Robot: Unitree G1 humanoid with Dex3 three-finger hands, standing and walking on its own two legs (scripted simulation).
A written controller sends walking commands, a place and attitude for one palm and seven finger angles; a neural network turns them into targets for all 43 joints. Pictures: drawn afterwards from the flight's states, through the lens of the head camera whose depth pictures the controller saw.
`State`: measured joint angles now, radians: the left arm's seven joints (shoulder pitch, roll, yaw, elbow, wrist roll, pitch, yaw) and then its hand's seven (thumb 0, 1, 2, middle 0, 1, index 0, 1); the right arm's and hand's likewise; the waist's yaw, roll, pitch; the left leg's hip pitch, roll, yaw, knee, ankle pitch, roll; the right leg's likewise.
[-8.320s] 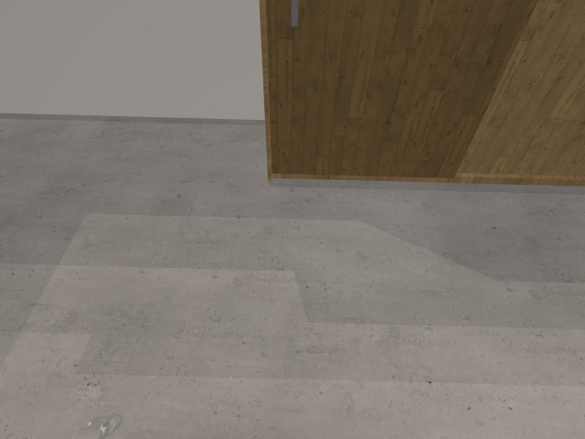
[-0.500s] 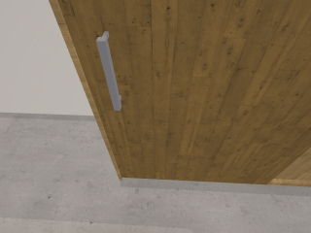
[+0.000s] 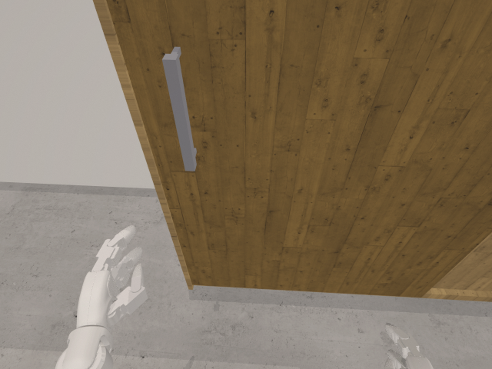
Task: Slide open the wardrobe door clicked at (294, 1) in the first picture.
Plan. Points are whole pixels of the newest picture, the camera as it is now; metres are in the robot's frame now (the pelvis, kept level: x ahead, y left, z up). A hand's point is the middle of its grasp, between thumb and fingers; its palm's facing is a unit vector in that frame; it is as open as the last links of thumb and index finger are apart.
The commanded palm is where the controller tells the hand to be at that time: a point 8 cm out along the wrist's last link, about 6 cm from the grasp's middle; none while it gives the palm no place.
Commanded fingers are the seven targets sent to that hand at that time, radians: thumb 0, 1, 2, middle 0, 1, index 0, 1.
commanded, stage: raise the hand with hooked fingers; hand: left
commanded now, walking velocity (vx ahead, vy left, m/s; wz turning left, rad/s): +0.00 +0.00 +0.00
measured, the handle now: (184, 115) +0.54 +0.15 +0.14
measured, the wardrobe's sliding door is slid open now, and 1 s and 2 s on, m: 0.00 0.00 0.00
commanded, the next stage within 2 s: move the hooked fingers beside the handle in 1.86 s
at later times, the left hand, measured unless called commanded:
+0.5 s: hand (118, 300) +0.22 +0.21 +0.03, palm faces -0.11 -0.99 -0.09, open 10.5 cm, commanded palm +0.17 +0.27 +0.04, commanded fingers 0.00 0.01 0.52 -0.26 -0.87 -0.26 -0.87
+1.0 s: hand (71, 254) +0.25 +0.26 +0.10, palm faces +0.06 -0.99 -0.09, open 13.3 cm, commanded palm +0.22 +0.31 +0.10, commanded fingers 0.00 -0.50 0.30 -0.30 -1.20 -0.30 -1.20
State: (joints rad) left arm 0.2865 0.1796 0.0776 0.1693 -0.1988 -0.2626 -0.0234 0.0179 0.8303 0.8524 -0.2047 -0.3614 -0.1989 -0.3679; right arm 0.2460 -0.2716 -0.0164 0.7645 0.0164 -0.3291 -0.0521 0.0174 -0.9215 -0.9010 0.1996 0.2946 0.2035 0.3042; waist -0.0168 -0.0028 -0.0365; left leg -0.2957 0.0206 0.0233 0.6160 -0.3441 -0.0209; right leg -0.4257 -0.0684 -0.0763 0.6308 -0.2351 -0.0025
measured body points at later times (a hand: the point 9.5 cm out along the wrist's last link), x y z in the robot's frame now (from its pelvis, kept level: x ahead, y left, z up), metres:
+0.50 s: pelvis -0.01 +0.02 -0.05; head +0.03 +0.02 +0.40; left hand +0.22 +0.26 +0.03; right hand +0.18 -0.17 -0.13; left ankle -0.01 +0.14 -0.72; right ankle +0.06 -0.12 -0.72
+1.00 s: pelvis +0.01 +0.01 -0.02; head +0.02 +0.01 +0.43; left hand +0.24 +0.32 +0.11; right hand +0.21 -0.22 -0.07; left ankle -0.01 +0.14 -0.72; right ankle +0.06 -0.12 -0.72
